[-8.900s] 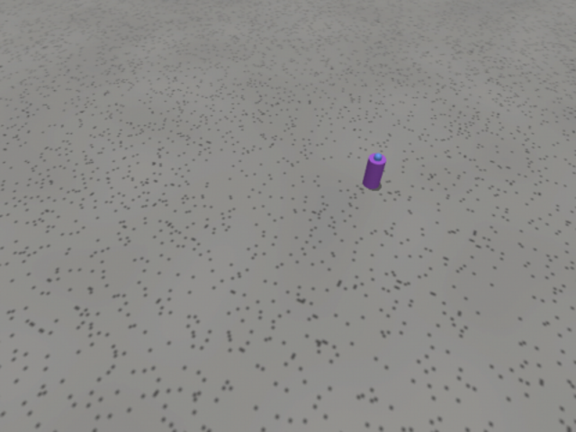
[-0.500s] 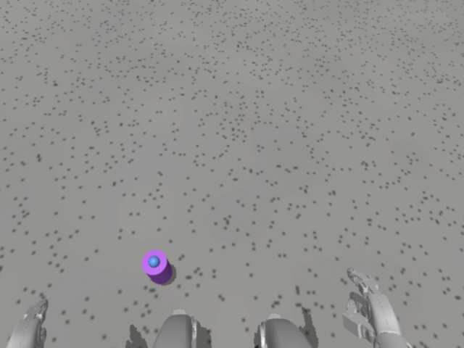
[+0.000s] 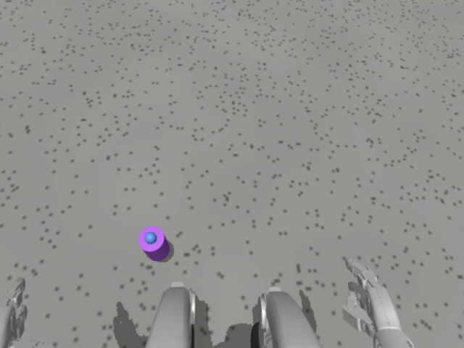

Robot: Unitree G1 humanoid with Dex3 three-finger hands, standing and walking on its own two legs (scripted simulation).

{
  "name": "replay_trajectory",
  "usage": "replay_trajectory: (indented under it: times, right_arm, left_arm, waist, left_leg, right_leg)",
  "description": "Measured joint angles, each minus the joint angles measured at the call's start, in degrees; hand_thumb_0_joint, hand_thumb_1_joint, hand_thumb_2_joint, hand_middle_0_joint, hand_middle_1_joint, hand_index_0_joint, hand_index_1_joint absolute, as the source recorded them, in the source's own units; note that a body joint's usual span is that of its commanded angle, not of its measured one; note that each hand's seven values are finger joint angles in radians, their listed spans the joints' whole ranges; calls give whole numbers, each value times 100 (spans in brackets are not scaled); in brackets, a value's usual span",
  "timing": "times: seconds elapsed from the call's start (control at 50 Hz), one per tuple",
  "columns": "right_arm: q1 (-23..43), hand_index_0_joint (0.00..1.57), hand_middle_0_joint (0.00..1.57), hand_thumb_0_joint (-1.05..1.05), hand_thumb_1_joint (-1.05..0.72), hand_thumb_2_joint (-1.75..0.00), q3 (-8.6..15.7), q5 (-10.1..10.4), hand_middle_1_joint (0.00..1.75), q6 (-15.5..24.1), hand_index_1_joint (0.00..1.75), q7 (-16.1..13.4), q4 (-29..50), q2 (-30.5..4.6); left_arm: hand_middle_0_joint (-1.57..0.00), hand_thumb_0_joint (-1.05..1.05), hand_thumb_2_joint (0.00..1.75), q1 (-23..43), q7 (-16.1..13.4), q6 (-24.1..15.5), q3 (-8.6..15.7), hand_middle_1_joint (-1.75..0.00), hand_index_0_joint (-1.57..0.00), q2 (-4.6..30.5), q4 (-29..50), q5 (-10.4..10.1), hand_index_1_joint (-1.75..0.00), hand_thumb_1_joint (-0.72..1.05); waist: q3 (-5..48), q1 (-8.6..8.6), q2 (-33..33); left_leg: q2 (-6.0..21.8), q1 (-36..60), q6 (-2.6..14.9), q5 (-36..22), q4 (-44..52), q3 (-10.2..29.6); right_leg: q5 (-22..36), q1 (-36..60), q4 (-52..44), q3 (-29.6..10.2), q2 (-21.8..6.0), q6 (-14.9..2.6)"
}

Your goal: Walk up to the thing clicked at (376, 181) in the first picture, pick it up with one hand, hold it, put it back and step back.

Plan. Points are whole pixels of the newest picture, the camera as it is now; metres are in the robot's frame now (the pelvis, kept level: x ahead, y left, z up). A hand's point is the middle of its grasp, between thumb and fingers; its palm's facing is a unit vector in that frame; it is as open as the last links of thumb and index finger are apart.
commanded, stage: go down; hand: left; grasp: from the side
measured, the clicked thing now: (154, 243) +0.41 +0.23 -0.55
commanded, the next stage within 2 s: approach in 1.74 s
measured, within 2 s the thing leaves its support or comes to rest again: neither
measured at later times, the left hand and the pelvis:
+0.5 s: hand (34, 275) +0.25 +0.39 -0.17, palm faces +0.30 -0.93 -0.20, open 17.3 cm; pelvis -0.04 -0.01 -0.13, yaw -2 degrees
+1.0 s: hand (34, 261) +0.29 +0.41 -0.21, palm faces +0.29 -0.95 -0.13, open 17.3 cm; pelvis -0.05 -0.01 -0.20, yaw -5 degrees
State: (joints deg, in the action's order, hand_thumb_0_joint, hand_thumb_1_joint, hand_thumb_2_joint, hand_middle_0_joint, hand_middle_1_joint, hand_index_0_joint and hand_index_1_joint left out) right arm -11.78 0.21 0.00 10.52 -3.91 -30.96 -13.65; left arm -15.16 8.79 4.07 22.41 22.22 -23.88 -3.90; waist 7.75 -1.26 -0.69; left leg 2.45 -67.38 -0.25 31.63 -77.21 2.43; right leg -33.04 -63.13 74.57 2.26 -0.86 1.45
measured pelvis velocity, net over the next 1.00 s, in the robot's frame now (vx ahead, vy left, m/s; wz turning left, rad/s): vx -0.05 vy -0.01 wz -0.08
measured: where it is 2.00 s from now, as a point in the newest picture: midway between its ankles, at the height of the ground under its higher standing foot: outside the picture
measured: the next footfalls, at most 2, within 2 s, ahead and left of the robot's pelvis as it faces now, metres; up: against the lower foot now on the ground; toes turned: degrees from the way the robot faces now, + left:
none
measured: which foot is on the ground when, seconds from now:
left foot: down 0.00-1.00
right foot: down 0.00-1.00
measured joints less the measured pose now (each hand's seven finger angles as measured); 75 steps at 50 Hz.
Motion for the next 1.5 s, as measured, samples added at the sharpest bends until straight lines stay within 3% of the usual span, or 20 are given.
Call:
replay_trajectory:
  times: [0.1, 0.24, 0.48, 0.62, 0.74, 0.96, 1.26, 1.5]
  right_arm:
    - [145, 21, 20, 1, -94, -91, -52, -9, 30, 112, 30, -7, -83, -82]
    - [431, 21, 20, 1, -93, -90, -55, -41, 30, 190, 30, -23, -294, -290]
    - [507, 21, 20, 1, -90, -90, -184, -93, 30, 65, 30, -18, -593, -383]
    - [575, 21, 20, 1, -90, -90, -261, -171, 30, 75, 30, -37, -733, -457]
    - [643, 21, 20, 1, -90, -90, -344, -224, 30, 64, 30, -50, -790, -506]
    - [613, 21, 20, 1, -91, -90, -405, -228, 30, 42, 30, -54, -858, -556]
    - [646, 21, 20, 1, -92, -91, -493, -275, 30, 41, 30, -23, -944, -547]
    - [583, 21, 20, 1, -92, -91, -566, -271, 30, 9, 30, 17, -1032, -585]
  left_arm:
    - [-10, 0, 1, 656, 237, -626, 463, -1, -10, 305, -734, -193, -1, -58]
    - [-8, -1, 3, 1695, 1104, -1447, 969, -5, -7, 875, -1536, -436, -4, -55]
    - [-6, -1, 7, 2578, 1838, -2004, 1849, -7, -6, 1480, -2491, -626, -7, -51]
    - [-6, -1, 7, 3138, 2284, -2334, 2185, -7, -5, 1862, -3048, -700, -6, -49]
    - [-6, -1, 5, 3528, 2558, -2377, 2428, -5, -5, 2136, -3238, -687, -4, -47]
    - [-6, -1, 4, 3681, 2720, -2246, 2615, -3, -5, 2434, -3358, -731, -3, -48]
    - [-5, -1, 5, 4041, 2840, -2287, 2685, -3, -4, 2597, -3402, -704, -3, -53]
    - [-5, -1, 6, 4164, 2928, -2348, 2844, -3, -3, 2829, -3689, -827, -4, -54]
  waist:
    - [122, 15, -71]
    - [165, 29, -123]
    - [168, 34, -96]
    - [74, 48, -121]
    - [-4, -16, -147]
    - [13, -16, -150]
    - [-96, -17, -187]
    - [-163, -31, -178]
  left_leg:
    - [-17, -753, -22, 123, -609, 43]
    - [-11, -1933, -71, 340, -1643, 155]
    - [46, -3113, -112, 477, -2592, 253]
    - [41, -3719, -149, 506, -3133, 343]
    - [49, -4108, -174, 548, -3550, 434]
    - [63, -4482, -131, 604, -3979, 487]
    - [36, -4902, -100, 594, -4455, 531]
    - [25, -5099, -150, 606, -4645, 549]
  right_leg:
    - [-176, -759, 667, 12, -14, -24]
    - [-430, -1912, 1713, 65, 6, -59]
    - [-558, -3096, 2658, 99, 85, -104]
    - [-605, -3690, 3204, 148, 101, -131]
    - [-637, -4055, 3589, 205, 129, -143]
    - [-657, -4389, 3946, 224, 166, -93]
    - [-652, -4773, 4391, 228, 171, -55]
    - [-687, -5006, 4634, 229, 169, -92]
